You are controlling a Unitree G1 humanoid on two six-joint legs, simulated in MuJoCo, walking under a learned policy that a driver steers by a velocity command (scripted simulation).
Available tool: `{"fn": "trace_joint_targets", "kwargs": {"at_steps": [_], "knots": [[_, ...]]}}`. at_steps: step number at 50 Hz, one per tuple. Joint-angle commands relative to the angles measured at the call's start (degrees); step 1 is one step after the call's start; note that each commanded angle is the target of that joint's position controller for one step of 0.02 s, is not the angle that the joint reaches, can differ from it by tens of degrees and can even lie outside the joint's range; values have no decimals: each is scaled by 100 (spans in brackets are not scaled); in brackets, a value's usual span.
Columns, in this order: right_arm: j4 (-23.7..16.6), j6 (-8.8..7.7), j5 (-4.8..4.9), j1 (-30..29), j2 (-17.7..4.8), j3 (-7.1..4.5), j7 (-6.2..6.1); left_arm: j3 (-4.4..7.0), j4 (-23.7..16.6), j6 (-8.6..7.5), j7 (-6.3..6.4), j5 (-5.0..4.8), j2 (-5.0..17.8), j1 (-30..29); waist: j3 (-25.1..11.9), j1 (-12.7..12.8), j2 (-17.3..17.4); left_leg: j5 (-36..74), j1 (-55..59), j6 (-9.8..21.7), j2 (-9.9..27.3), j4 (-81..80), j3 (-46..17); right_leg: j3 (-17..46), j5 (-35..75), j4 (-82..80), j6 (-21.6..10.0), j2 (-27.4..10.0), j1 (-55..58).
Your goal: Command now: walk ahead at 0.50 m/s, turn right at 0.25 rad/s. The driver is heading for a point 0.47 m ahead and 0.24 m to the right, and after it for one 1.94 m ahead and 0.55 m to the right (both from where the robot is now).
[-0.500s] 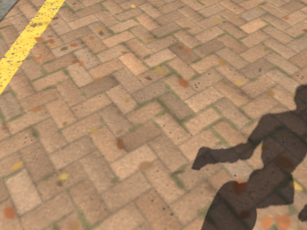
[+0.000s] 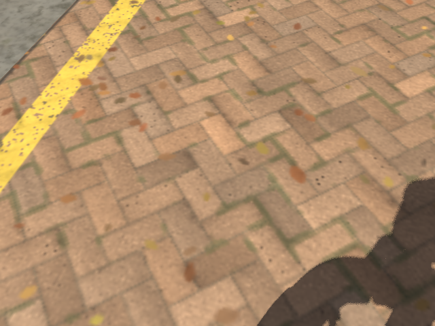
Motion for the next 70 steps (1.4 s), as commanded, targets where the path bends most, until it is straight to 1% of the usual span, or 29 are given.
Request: {"fn": "trace_joint_targets", "kwargs": {"at_steps": [1,2,3,4,5,6,7,10,14,23,26,28,29,30,31,32,34,36,40,46,55,59,60,61,62,63,65,67,70], "knots": [[-319,-175,11,99,-605,-170,-69,219,-173,-7,76,39,1064,-24,50,-447,-629,-530,666,164,-273,-378,16,921,4196,614,-647,-1665,-172],[-97,-233,-10,801,-704,-232,-116,225,-186,3,65,21,1084,-135,-296,-761,-521,-504,1575,269,-423,-738,95,825,4524,1384,-555,-1491,-318],[172,-312,-108,1750,-966,-335,-193,195,-241,-10,46,-21,978,-178,-894,-1119,-260,-418,2994,456,-78,-862,-230,636,3859,2566,-445,-1183,-1011],[186,-342,-264,2547,-1539,-475,-281,87,-501,-25,22,-156,530,6,-1807,-1238,574,-1183,4576,804,1566,-1057,-2115,285,1539,4439,-260,-605,-2425],[176,-237,-165,2376,-1751,-547,-240,105,-502,33,51,-214,420,477,-2162,-953,1353,-1368,5003,1275,2383,-1762,-3960,292,-1434,5610,-216,-3,-3718],[79,-181,-44,1854,-1181,-434,-220,239,-424,121,80,-72,912,44,-1310,-808,366,-1989,4236,1089,2033,-1861,-3360,626,-971,5914,-286,-473,-4014],[12,-202,2,1391,-791,-334,-204,245,-479,120,22,-51,808,-266,-606,-679,136,-1812,3405,931,1758,-2080,-2506,631,-436,5747,-269,-675,-3985],[120,-313,36,1223,-470,-251,-244,242,-480,296,-110,81,520,-342,-135,-359,329,-658,2400,589,1213,-2454,-1046,525,94,5387,-103,-969,-3551],[291,-474,89,1581,-571,-302,-248,242,-738,446,-217,91,414,-905,-39,-308,220,133,2472,647,1161,-2649,-259,401,733,5241,35,-1070,-4080],[575,-419,44,2204,-751,-354,-300,97,-1452,422,-386,122,357,-2610,329,-632,159,1246,3145,597,1165,-2522,908,-317,1670,2823,-94,-899,-4055],[626,-296,49,2205,-870,-387,-372,121,-1452,379,-351,189,403,-2407,199,-488,248,3769,3578,456,1167,-1508,1249,-652,1085,2442,-327,-482,-3532],[599,-183,79,2126,-1038,-448,-406,213,-1208,300,-277,204,572,-1503,-355,-162,368,4676,3598,359,1109,-27,1290,-706,795,2151,-556,-55,-2570],[545,-138,131,2038,-1062,-458,-386,306,-983,216,-202,250,730,-767,-808,190,162,3817,3186,185,998,1257,1340,-556,1445,1545,-713,40,-1554],[367,-149,147,2117,-865,-418,-360,470,-881,161,-111,284,1294,-299,-1330,302,-443,962,1893,-55,670,2948,1322,557,3110,1610,-980,-953,-170],[27,-131,262,2576,-432,-346,-316,641,-1091,249,-81,144,2008,-601,-2154,-160,-1583,-3485,-206,-402,-488,5214,806,3294,6166,1754,-2224,-2781,1531],[-9,-122,126,2080,-784,-385,-310,647,-1183,364,-15,-59,1909,-308,-2421,148,-425,-3021,-392,-392,-277,5255,-232,3036,6410,1484,-2250,-2656,1211],[-67,-137,135,1639,-596,-331,-330,468,-1235,416,60,-117,1216,-1150,-921,-222,-140,-2205,-426,-361,138,4414,-344,2016,5260,1010,-1752,-2103,-415],[-95,62,-79,1696,-643,-365,-325,360,-1281,420,98,-146,886,-1457,-565,-531,-234,-2004,73,-417,223,3752,-389,1601,4778,761,-1399,-1591,-1347],[-191,305,-37,1735,-512,-342,-318,435,-1324,330,24,-17,1217,-1322,-859,-634,-302,-1685,303,-489,64,3129,-346,1507,4726,733,-1252,-1322,-1676],[-539,430,-11,856,-707,-374,-364,477,-1397,479,65,-21,1312,-974,-696,-317,-627,-1366,-253,-552,3,2337,-575,2216,2493,539,-1006,-1236,-1417],[-842,334,143,487,-762,-302,-432,539,-1515,608,53,52,1426,-840,-587,-187,-819,-2011,330,-340,-473,1051,-728,3085,2929,990,-1013,-1215,-1091],[-788,235,195,1047,-797,-276,-471,545,-1599,666,26,-30,1444,-1235,-590,-533,-838,-1602,1589,-178,-653,-659,-679,3312,2970,1284,-627,-911,-1398],[-736,187,136,1282,-883,-296,-506,518,-1665,674,44,-94,1367,-1407,-569,-673,-691,-979,2275,-124,-420,-1526,-803,3162,2244,1528,-338,-647,-1853],[-802,174,37,1144,-1288,-361,-561,419,-1724,659,53,-118,966,-1155,-614,-420,330,-816,2813,174,759,-2084,-1844,2378,277,2441,22,-69,-2480],[-1021,227,18,699,-1750,-422,-533,429,-1761,660,95,-90,977,-808,-497,-185,1219,719,2857,909,1961,-2054,-3194,1154,-1763,3485,231,847,-3497],[-938,268,34,1039,-1493,-406,-480,511,-1647,680,103,123,1404,-838,-590,-348,724,1568,2508,1408,2090,-1787,-3055,1038,-1841,4608,322,396,-3303],[-934,256,81,684,-911,-234,-394,506,-1476,730,58,85,1294,-870,-283,-155,221,1704,2109,1136,1228,-1635,-1942,1237,-1152,5101,415,285,-3049],[-908,207,44,577,-793,-164,-382,410,-1402,785,-15,35,1090,-843,-401,-165,645,2205,2231,913,743,-1518,-1410,1267,-811,4970,526,350,-2869],[-654,149,65,773,-798,-113,-316,225,-1351,837,9,0,847,-1125,-483,-247,759,2338,2592,835,511,-1424,-1330,776,-759,3462,671,41,-2466]]}}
